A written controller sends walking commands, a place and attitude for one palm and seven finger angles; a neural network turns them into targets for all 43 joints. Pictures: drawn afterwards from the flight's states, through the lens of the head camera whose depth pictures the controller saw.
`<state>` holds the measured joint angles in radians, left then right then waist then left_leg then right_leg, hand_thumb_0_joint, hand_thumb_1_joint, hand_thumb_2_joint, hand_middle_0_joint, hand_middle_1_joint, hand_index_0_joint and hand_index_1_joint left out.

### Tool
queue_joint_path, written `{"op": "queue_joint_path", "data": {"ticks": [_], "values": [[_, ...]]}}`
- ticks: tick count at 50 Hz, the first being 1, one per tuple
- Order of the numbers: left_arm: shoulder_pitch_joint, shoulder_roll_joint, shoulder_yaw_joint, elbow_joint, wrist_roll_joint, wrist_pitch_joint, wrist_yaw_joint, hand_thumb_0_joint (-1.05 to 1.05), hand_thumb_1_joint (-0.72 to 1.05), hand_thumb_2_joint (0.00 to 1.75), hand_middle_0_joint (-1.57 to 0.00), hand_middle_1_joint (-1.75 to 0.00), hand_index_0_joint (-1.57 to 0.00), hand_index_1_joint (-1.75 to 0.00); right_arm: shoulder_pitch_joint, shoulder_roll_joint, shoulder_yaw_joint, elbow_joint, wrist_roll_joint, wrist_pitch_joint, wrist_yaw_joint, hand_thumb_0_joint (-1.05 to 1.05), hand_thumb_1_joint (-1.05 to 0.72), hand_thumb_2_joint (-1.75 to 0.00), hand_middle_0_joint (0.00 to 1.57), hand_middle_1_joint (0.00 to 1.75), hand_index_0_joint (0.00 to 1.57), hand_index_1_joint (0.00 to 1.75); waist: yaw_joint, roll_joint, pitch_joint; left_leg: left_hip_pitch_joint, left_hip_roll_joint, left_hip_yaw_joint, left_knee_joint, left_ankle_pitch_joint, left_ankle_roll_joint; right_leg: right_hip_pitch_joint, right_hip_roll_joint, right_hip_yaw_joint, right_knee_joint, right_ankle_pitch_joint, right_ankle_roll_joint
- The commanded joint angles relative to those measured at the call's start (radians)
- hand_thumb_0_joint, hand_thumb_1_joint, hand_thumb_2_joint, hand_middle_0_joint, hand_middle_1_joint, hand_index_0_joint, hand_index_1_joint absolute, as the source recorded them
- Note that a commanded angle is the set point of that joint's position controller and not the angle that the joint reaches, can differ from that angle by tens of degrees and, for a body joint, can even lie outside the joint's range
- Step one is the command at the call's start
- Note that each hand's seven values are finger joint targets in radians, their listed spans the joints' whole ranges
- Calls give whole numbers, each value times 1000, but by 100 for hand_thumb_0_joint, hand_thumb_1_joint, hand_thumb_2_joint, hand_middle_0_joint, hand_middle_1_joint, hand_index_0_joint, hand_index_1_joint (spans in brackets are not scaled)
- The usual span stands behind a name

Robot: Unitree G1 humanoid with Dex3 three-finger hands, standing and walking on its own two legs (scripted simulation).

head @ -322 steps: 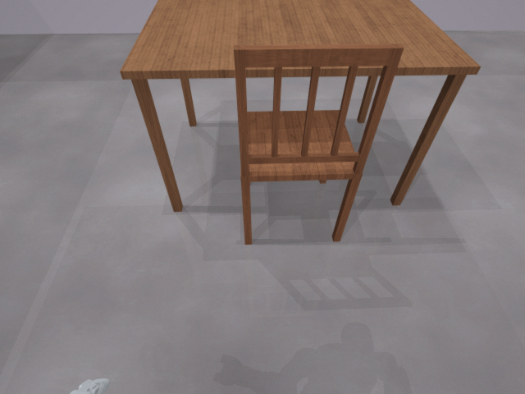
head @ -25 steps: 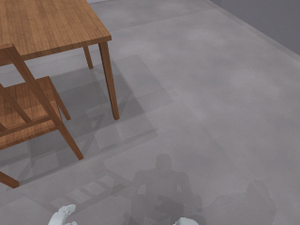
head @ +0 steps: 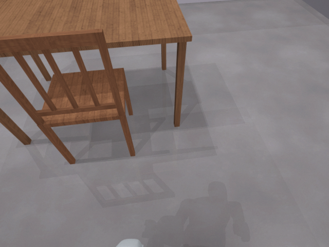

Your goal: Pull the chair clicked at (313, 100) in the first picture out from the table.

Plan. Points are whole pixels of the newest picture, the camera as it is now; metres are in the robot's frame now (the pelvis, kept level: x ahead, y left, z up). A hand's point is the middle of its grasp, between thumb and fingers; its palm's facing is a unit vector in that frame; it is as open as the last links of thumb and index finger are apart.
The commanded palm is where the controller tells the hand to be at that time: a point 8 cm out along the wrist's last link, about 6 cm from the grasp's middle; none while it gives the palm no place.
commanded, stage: turn to face it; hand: left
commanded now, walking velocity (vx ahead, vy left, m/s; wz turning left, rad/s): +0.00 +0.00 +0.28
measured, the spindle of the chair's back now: (62, 82) +0.71 +0.49 -0.08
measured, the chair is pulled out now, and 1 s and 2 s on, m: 0.00 0.00 0.00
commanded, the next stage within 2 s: take the last steps up to it in 0.16 s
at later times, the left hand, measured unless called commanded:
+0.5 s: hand out of the picture +0.02 +0.25 -0.16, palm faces +0.12 -0.97 -0.21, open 7.4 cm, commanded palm none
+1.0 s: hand out of the picture -0.03 +0.17 -0.16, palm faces +0.30 -0.94 -0.15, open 7.4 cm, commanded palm none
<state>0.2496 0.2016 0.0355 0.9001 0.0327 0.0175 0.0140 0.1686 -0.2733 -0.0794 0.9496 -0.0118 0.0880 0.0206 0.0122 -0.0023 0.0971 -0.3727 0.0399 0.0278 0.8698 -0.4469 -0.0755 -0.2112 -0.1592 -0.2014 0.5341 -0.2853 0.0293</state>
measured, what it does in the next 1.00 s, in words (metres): walks ahead: left foot, then right foot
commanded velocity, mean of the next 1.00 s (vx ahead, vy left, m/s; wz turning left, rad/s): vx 0.23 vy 0.01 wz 0.11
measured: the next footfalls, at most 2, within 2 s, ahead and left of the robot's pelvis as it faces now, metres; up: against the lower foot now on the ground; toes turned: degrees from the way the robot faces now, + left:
left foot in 0.08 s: +0.03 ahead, +0.14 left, +0.00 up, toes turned +6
right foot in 0.60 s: +0.05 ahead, -0.07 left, +0.00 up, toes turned +3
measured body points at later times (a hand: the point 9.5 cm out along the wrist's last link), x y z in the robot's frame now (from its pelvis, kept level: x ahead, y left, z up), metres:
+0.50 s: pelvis -0.01 +0.05 +0.01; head -0.01 +0.05 +0.46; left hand +0.02 +0.30 -0.14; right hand +0.06 -0.18 -0.14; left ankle -0.01 +0.13 -0.74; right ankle -0.01 -0.09 -0.70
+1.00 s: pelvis +0.11 +0.06 +0.00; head +0.14 +0.05 +0.45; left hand -0.04 +0.22 -0.14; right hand +0.20 -0.16 -0.16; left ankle +0.19 +0.21 -0.69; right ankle +0.01 -0.07 -0.74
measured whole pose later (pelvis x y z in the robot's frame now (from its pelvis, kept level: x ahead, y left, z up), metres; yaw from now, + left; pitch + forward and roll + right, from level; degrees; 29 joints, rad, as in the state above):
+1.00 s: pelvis +0.11 +0.06 +0.00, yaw +11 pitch +0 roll +0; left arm 0.50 0.07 0.01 1.15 0.03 -0.07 0.02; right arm 0.21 -0.19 -0.06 1.06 -0.02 0.02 0.02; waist 0.04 0.03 0.06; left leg -0.56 0.09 0.07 0.82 -0.18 -0.01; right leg 0.08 -0.03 -0.14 0.27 -0.34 0.01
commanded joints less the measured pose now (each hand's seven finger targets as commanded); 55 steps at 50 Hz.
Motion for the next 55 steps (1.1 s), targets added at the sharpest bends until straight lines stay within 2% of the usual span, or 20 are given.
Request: {"op": "queue_joint_path", "data": {"ticks": [1, 2, 4, 5, 7, 11, 23, 28, 29, 31, 32, 33, 35, 39, 48, 50, 52, 53, 54, 55], "values": [[24, 239, 72, -34, -5, -10, 15, 0, 90, 90, -20, -30, -20, -30, 16, -34, 2, -87, 4, -59, -3, 0, -90, -90, 20, 30, 20, 30, -2, -217, -155, 124, -39, 74, -319, 130, 22, 85, -180, 105, -24, 451, -92], [20, 220, 68, -33, -15, -5, 13, 0, 90, 90, -20, -30, -20, -30, 60, -67, -6, -71, 2, -68, -3, 0, -90, -90, 20, 30, 20, 30, -31, -132, -179, 255, -16, 47, -465, 277, 34, 13, -150, 65, 80, 381, -43], [-11, 104, 35, -88, -21, 8, 10, 0, 90, 90, -20, -30, -20, -30, 147, -243, -43, -67, -1, -75, -19, 0, -90, -90, 20, 30, 20, 30, -82, 329, -214, 411, 377, -400, -527, 892, 225, -343, 38, 77, 434, -383, 66], [-33, 131, 37, -82, -17, 17, 15, 0, 90, 90, -20, -30, -20, -30, 152, -230, -35, -56, -7, -67, -23, 0, -90, -90, 20, 30, 20, 30, -83, 220, -206, 349, 393, -325, -495, 883, 283, -304, 20, 151, 531, -359, 45], [-45, 121, 42, -35, -15, 25, 12, 0, 90, 90, -20, -30, -20, -30, 65, -166, -17, -62, -10, -75, -43, 0, -90, -90, 20, 30, 20, 30, -49, 239, -139, 291, 278, -254, -508, 837, 250, -330, 22, 185, 594, -236, 50], [16, 129, 42, 18, -16, 25, 0, 0, 90, 90, -20, -30, -20, -30, 1, -114, 5, -76, -2, -80, -45, 0, -90, -90, 20, 30, 20, 30, -10, 154, -102, 246, 188, -161, -544, 717, 216, -294, 49, 175, 604, -96, 57], [-72, 75, 20, 4, -1, -7, -22, 0, 90, 90, -20, -30, -20, -30, 154, -77, 0, 0, -16, -103, -45, 0, -90, -90, 20, 30, 20, 30, -58, 122, -25, 199, 208, -365, -711, -98, 274, -235, 81, 152, 239, -155, 17], [80, 47, 22, 70, -6, -28, -22, 0, 90, 90, -20, -30, -20, -30, 133, -59, 9, 35, -11, -105, -43, 0, -90, -90, 20, 30, 20, 30, 21, 76, -37, 14, 131, -295, -609, -150, 218, 106, 134, 114, -77, -40, -2], [134, 69, 30, 91, -2, -39, -17, 0, 90, 90, -20, -30, -20, -30, 137, -22, 14, 39, -7, -109, -42, 0, -90, -90, 20, 30, 20, 30, 43, 0, -46, -82, 68, -239, -491, -139, 179, 241, 95, 167, -174, -57, -15], [262, 198, 57, 118, -1, -47, 3, 0, 90, 90, -20, -30, -20, -30, 72, 29, 28, -18, -7, -117, -31, 0, -90, -90, 20, 30, 20, 30, 113, -292, 7, -370, -69, -23, -37, -133, 102, 295, -284, 689, -443, -480, -173], [236, 182, 53, 111, -9, -47, 7, 0, 90, 90, -20, -30, -20, -30, 39, -15, 11, -25, -20, -114, -21, 0, -90, -90, 20, 30, 20, 30, 85, -162, 54, -385, -21, -61, 71, -72, 101, 193, -301, 679, -481, -523, -207], [184, 145, 53, 111, -13, -59, 11, 0, 90, 90, -20, -30, -20, -30, 65, -15, 5, -3, -21, -109, -15, 0, -90, -90, 20, 30, 20, 30, 55, -207, 72, -365, 11, -68, 125, 9, 101, 146, -256, 633, -484, -500, -186], [135, 75, 28, 111, -15, -73, 7, 0, 90, 90, -20, -30, -20, -30, 111, 8, 3, 43, -21, -104, -7, 0, -90, -90, 20, 30, 20, 30, 5, -113, 114, -320, 37, -54, 182, 144, 84, 87, -177, 452, -455, -275, -148], [185, 37, 14, 143, -19, -95, 4, 0, 90, 90, -20, -30, -20, -30, 149, 58, 7, 72, -16, -96, -1, 0, -90, -90, 20, 30, 20, 30, -13, -99, 73, -296, 47, -11, 203, 279, 57, 117, -98, 240, -422, 81, -118], [323, 44, 8, 233, -5, -100, 17, 0, 90, 90, -20, -30, -20, -30, -88, 92, 28, -2, -7, -114, 14, 0, -90, -90, 20, 30, 20, 30, 43, -168, 73, -257, 36, 84, -98, 262, 77, 217, -104, 181, -327, 496, -147], [318, 51, 13, 239, -3, -96, 20, 0, 90, 90, -20, -30, -20, -30, -99, 92, 31, -5, -6, -122, 14, 0, -90, -90, 20, 30, 20, 30, 39, -173, 69, -164, 15, 101, -172, 236, 98, 202, -108, 170, -289, 553, -144], [290, 71, 19, 237, -6, -95, 20, 0, 90, 90, -20, -30, -20, -30, 16, 69, 24, 28, -9, -134, 1, 0, -90, -90, 20, 30, 20, 30, -23, -149, -11, 30, -36, 127, -264, 224, 123, 192, -93, 140, -125, 714, -131], [280, 67, 20, 238, -8, -93, 19, 0, 90, 90, -20, -30, -20, -30, 161, 35, 15, 74, -16, -139, -8, 0, -90, -90, 20, 30, 20, 30, -88, -105, -89, 240, -44, 106, -336, 276, 139, 116, -65, 119, 64, 685, -110], [296, 37, 20, 225, -17, -91, 13, 0, 90, 90, -20, -30, -20, -30, 318, -56, -5, 109, -25, -146, -22, 0, -90, -90, 20, 30, 20, 30, -143, 38, -226, 495, 111, -61, -365, 332, 182, -44, 10, 76, 311, 395, -75], [328, -21, 8, 203, -31, -91, 2, 0, 90, 90, -20, -30, -20, -30, 405, -156, -29, 128, -22, -148, -34, 0, -90, -90, 20, 30, 20, 30, -140, 278, -334, 692, 376, -441, -469, 450, 276, -304, 150, 68, 619, -251, -38]]}}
